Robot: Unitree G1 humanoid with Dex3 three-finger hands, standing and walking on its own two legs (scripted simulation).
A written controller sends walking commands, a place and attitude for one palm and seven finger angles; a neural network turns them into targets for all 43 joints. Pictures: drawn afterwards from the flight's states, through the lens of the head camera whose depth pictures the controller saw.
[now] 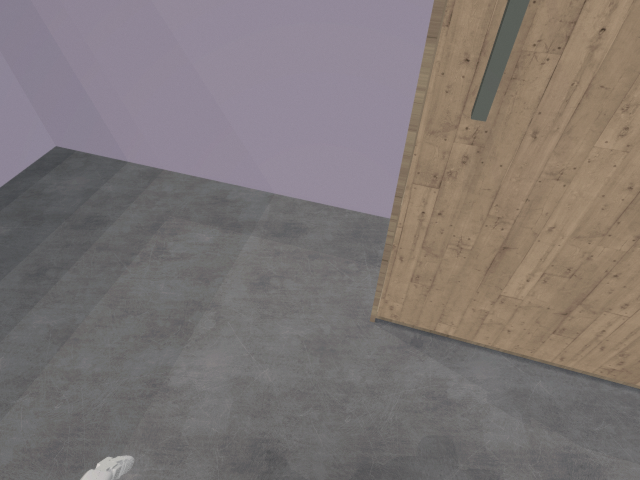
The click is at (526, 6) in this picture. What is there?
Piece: wardrobe's sliding door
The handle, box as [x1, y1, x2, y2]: [471, 0, 529, 121]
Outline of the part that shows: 529,0 508,0 471,112 471,118 485,121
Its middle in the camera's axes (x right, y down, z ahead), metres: +0.29 -0.34 +0.61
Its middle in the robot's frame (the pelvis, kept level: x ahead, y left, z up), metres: +0.72 -0.26 +0.26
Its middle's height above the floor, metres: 1.03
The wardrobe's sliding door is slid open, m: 0.00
